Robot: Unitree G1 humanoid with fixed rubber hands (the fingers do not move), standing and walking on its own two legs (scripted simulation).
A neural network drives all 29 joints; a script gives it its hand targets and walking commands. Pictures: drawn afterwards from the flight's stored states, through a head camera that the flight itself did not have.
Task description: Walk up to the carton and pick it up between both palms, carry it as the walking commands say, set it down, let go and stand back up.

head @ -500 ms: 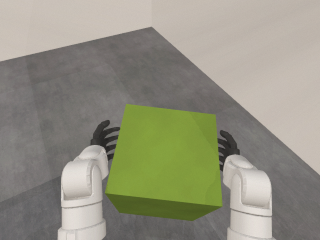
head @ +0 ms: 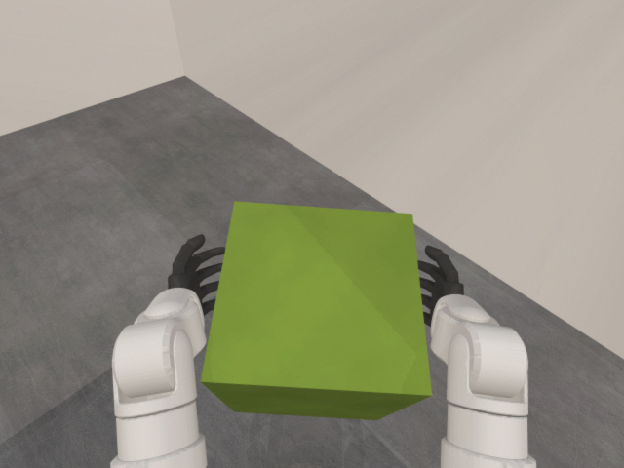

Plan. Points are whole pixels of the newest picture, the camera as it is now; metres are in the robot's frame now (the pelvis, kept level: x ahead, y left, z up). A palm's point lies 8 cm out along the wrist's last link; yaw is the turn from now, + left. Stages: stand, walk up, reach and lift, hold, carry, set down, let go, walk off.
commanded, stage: carry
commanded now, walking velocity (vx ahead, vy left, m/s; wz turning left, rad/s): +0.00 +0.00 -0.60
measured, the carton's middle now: (313, 323) +0.31 +0.01 +0.03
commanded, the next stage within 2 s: none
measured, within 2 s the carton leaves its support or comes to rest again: neither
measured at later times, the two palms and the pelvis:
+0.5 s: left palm (282, 331) +0.27 +0.04 +0.08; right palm (562, 446) +0.15 -0.23 +0.08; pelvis -0.05 +0.00 +0.00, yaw -21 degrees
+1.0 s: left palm (376, 405) +0.18 -0.05 +0.10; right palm out of the picture +0.01 -0.29 +0.08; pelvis -0.13 -0.01 +0.01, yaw -34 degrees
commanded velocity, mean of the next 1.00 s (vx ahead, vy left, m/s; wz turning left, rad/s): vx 0.00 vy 0.00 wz -0.60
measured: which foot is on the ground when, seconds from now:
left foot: up 0.00-0.02, down 0.04-0.56, up 0.58-1.00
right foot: down 0.00-0.04, up 0.06-0.54, down 0.56-1.00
